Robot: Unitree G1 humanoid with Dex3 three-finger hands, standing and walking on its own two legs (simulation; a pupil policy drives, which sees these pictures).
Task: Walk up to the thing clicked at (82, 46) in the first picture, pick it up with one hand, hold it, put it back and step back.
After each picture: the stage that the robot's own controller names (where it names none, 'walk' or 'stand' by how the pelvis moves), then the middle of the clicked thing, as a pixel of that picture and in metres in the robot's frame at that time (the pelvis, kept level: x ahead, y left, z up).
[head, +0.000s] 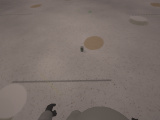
stand; (82, 49) +1.39 +0.25 -0.72
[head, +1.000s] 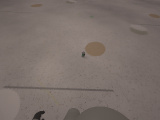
walk; (83, 54) +1.28 +0.14 -0.71
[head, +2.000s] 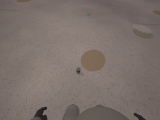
walk; (78, 70) +0.76 +0.16 -0.71
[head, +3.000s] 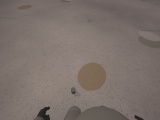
walk; (73, 90) +0.43 +0.21 -0.71
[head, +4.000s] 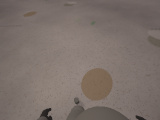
stand; (76, 100) +0.30 +0.20 -0.70
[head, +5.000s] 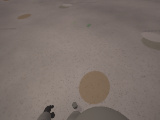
stand; (74, 105) +0.26 +0.20 -0.72
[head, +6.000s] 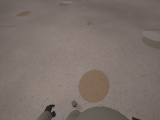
stand; (74, 104) +0.26 +0.21 -0.72
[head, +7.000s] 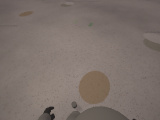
stand; (74, 104) +0.26 +0.20 -0.73
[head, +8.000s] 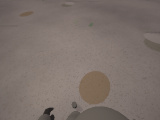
stand; (74, 105) +0.25 +0.20 -0.73
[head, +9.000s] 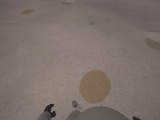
go down; (74, 104) +0.26 +0.20 -0.72
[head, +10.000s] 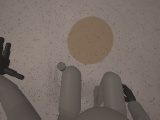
go down; (61, 67) +0.33 +0.25 -0.29
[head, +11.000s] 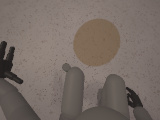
approach; (66, 68) +0.32 +0.25 -0.30
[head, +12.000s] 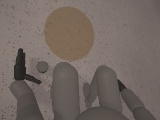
close in; (42, 67) +0.31 +0.27 -0.21
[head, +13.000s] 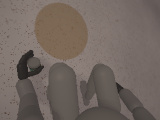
close; (35, 66) +0.32 +0.29 -0.20
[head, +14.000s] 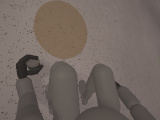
lift; (33, 65) +0.31 +0.29 -0.21
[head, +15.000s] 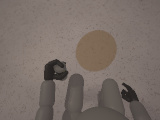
lift; (61, 71) +0.29 +0.23 -0.03
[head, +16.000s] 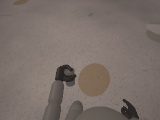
lift; (69, 77) +0.30 +0.17 -0.01
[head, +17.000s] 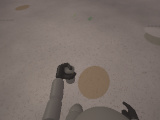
hold; (70, 74) +0.32 +0.17 +0.00
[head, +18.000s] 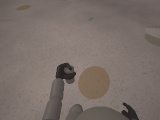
hold; (69, 74) +0.32 +0.18 +0.00
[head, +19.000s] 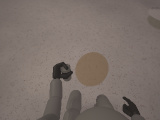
crouch; (66, 72) +0.33 +0.19 -0.06
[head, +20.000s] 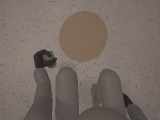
lower; (50, 60) +0.37 +0.28 -0.14
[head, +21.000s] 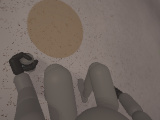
lower; (28, 63) +0.35 +0.30 -0.21
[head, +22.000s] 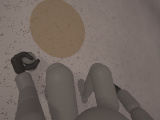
lower; (30, 62) +0.35 +0.30 -0.21
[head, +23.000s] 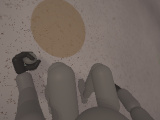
lower; (31, 62) +0.34 +0.30 -0.21
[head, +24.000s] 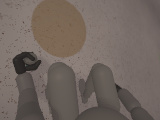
lower; (31, 62) +0.33 +0.30 -0.21
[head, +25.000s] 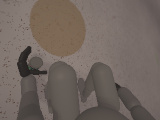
withdraw; (34, 65) +0.32 +0.27 -0.22
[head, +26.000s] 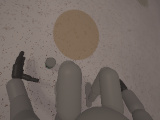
stand; (50, 63) +0.33 +0.26 -0.23
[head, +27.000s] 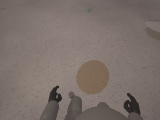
stand; (71, 95) +0.29 +0.20 -0.61
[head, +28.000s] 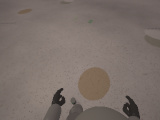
stand; (73, 101) +0.29 +0.21 -0.66
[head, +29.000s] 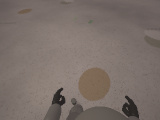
stand; (73, 101) +0.29 +0.20 -0.67
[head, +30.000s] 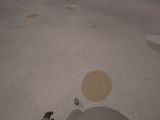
stand; (76, 101) +0.32 +0.19 -0.72
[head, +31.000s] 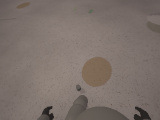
walk; (78, 88) +0.39 +0.22 -0.70
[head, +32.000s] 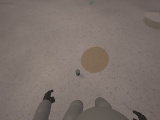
walk; (77, 72) +0.58 +0.19 -0.70
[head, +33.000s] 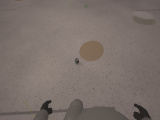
walk; (77, 61) +0.86 +0.29 -0.70
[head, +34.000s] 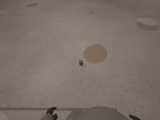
stand; (81, 63) +0.93 +0.23 -0.72
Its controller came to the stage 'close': yes
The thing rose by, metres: 0.71
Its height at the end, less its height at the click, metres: +0.00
